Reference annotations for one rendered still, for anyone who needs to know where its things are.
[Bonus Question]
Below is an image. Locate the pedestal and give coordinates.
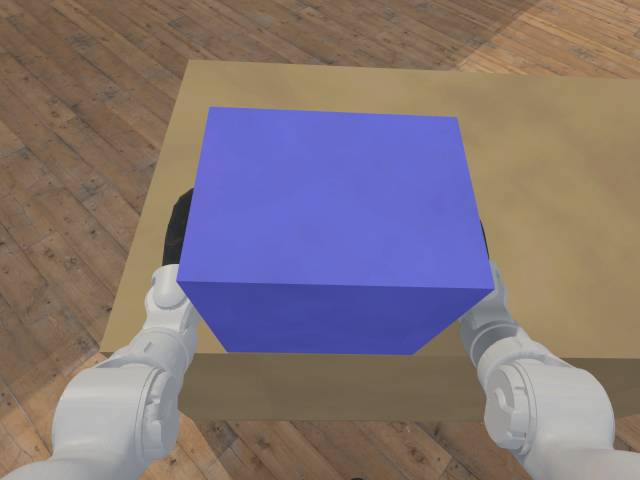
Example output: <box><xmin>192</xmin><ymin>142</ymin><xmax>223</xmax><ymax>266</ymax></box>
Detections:
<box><xmin>99</xmin><ymin>59</ymin><xmax>640</xmax><ymax>422</ymax></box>

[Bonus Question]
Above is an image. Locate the left robot upper arm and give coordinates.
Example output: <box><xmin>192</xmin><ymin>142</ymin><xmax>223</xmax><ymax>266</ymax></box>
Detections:
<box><xmin>0</xmin><ymin>367</ymin><xmax>179</xmax><ymax>480</ymax></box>

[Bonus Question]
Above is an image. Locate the right robot forearm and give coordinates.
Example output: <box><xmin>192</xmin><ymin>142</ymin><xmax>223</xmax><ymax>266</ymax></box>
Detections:
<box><xmin>458</xmin><ymin>260</ymin><xmax>615</xmax><ymax>443</ymax></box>

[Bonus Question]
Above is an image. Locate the right robot upper arm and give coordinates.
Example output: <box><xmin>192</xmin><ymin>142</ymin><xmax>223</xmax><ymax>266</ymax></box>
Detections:
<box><xmin>484</xmin><ymin>361</ymin><xmax>640</xmax><ymax>480</ymax></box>

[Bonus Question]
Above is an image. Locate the carton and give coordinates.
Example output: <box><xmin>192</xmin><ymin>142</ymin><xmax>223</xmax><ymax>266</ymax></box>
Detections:
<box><xmin>176</xmin><ymin>107</ymin><xmax>495</xmax><ymax>355</ymax></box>

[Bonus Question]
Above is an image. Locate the left robot hand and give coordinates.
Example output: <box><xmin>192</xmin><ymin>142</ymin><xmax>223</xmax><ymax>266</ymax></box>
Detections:
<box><xmin>162</xmin><ymin>188</ymin><xmax>194</xmax><ymax>266</ymax></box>

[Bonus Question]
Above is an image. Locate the left robot forearm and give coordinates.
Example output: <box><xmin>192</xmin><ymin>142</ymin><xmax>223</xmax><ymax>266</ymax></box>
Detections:
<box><xmin>52</xmin><ymin>264</ymin><xmax>202</xmax><ymax>452</ymax></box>

